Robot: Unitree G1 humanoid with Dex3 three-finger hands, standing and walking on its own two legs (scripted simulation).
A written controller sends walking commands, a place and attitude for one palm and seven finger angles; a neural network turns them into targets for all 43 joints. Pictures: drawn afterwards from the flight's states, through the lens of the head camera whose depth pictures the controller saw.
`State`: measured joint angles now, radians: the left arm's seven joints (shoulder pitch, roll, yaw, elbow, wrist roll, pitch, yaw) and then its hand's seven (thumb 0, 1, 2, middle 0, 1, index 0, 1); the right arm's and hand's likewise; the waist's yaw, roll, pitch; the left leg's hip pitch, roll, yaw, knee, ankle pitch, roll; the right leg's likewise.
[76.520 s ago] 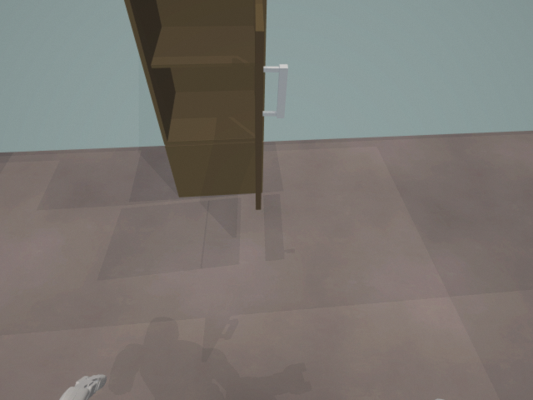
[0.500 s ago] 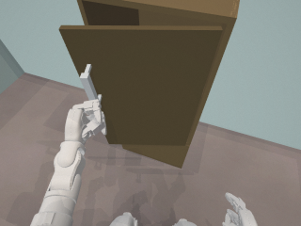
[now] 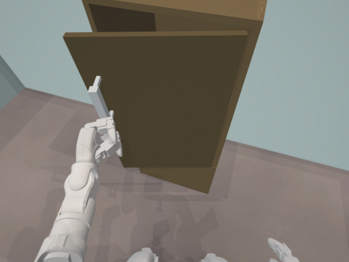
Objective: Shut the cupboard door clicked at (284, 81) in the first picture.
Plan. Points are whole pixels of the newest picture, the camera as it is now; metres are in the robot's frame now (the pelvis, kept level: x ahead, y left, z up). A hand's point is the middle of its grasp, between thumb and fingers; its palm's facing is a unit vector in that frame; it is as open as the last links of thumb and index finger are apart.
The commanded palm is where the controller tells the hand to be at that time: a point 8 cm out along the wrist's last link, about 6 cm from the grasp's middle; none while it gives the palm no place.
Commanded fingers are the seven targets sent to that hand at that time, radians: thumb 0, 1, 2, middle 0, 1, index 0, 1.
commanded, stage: bring the fist close to the handle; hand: left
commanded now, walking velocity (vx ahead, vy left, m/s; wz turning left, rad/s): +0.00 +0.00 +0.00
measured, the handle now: (103, 104) +0.48 +0.20 +0.07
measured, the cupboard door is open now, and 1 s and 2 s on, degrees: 18 9 0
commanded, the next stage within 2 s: push the door shut along its arc in 0.04 s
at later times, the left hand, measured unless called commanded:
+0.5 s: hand (119, 120) +0.42 +0.15 +0.08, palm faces -0.08 -1.00 -0.04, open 3.1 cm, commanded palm +0.40 +0.19 +0.07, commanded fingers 0.00 0.90 0.90 -1.30 -1.50 -1.30 -1.50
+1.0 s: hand (136, 104) +0.48 +0.12 +0.07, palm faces -0.23 -0.97 -0.01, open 3.1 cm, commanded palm +0.48 +0.17 +0.07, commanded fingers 0.00 0.90 0.90 -1.30 -1.50 -1.30 -1.50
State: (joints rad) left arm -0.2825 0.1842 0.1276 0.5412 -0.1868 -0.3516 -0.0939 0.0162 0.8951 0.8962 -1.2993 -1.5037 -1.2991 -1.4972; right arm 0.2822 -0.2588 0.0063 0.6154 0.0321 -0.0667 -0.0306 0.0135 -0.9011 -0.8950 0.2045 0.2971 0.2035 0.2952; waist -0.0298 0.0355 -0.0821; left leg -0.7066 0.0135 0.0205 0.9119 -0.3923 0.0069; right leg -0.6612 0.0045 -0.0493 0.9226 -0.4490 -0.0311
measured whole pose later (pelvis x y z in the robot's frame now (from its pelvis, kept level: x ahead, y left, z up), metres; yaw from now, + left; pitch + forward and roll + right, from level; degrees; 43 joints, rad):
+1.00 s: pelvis -0.01 +0.02 -0.02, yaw +0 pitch +19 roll -2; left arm -0.94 0.35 0.20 1.15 -0.14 -0.36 -0.28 0.02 0.90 0.90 -1.30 -1.50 -1.30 -1.50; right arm 0.35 -0.28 0.02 0.67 0.02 -0.07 -0.02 0.01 -0.90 -0.89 0.21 0.30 0.20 0.30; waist -0.15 0.04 -0.09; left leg -0.96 0.01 0.01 1.06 -0.42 0.03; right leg -0.90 0.00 -0.06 1.03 -0.46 -0.01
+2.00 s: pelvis -0.03 +0.02 -0.06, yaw -1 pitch +26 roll -5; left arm -1.35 0.49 0.12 1.34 -0.09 -0.21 -0.38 0.00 0.93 1.07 -1.30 -1.50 -1.30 -1.50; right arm 0.39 -0.27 0.04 0.74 -0.02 -0.14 -0.02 0.01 -0.90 -0.89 0.21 0.30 0.21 0.30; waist -0.23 0.05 -0.09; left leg -1.22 0.02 -0.04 1.21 -0.44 0.04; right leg -1.12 0.01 -0.10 1.14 -0.47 -0.01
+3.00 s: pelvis +0.03 -0.01 -0.01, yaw -1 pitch +18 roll +0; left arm -0.66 0.13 0.16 0.86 -0.05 -0.42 0.13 0.02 0.90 0.90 -1.30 -1.50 -1.30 -1.50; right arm 0.36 -0.24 -0.03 0.62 -0.03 0.00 0.06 0.01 -0.90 -0.89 0.20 0.30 0.20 0.29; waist -0.10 0.05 -0.13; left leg -0.82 0.03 0.02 0.94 -0.43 0.00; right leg -0.77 0.02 -0.04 0.94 -0.48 -0.04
